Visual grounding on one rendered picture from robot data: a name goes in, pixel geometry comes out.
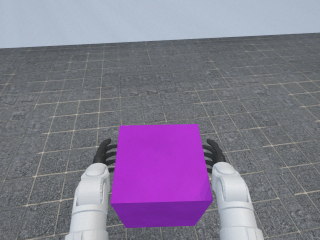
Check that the robot left forearm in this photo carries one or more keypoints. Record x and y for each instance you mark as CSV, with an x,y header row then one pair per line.
x,y
90,205

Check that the carton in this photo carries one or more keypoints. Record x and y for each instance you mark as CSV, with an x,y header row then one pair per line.
x,y
160,176

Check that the robot right forearm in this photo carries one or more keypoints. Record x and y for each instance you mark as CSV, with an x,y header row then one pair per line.
x,y
234,204

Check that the robot right hand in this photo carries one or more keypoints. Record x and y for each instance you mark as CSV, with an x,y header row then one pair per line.
x,y
216,154

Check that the robot left hand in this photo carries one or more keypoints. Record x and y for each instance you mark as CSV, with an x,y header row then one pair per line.
x,y
101,154

